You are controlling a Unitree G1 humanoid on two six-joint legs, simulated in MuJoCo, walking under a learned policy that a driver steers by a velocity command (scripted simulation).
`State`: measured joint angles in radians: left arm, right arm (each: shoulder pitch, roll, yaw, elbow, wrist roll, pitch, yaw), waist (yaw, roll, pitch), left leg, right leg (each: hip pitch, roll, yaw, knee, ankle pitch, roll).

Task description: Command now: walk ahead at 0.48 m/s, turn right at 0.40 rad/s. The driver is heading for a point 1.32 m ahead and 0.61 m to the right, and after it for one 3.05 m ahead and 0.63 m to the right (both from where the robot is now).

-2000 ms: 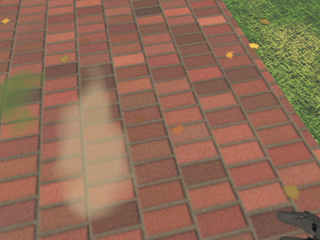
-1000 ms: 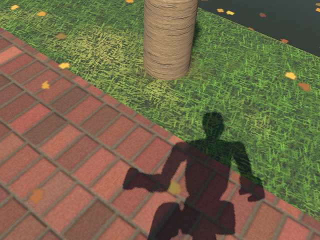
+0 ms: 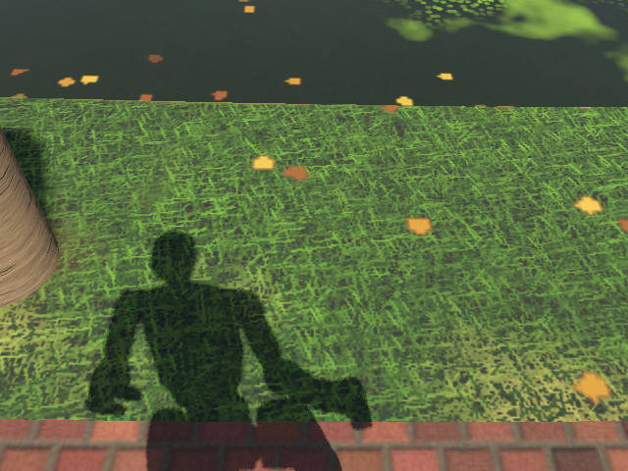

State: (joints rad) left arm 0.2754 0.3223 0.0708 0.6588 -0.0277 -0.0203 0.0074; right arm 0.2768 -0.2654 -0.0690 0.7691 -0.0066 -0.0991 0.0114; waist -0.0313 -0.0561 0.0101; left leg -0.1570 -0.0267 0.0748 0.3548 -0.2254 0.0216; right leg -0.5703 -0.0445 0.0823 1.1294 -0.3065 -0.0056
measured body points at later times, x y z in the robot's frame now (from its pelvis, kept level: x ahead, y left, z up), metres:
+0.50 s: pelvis +0.28 -0.07 +0.00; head +0.31 -0.08 +0.45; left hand +0.38 +0.20 -0.10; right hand +0.40 -0.36 -0.11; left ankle +0.33 +0.09 -0.67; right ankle +0.28 -0.15 -0.74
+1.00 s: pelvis +0.56 -0.04 +0.00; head +0.58 -0.05 +0.45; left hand +0.76 +0.19 -0.11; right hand +0.55 -0.34 -0.11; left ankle +0.59 +0.05 -0.74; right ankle +0.53 -0.20 -0.66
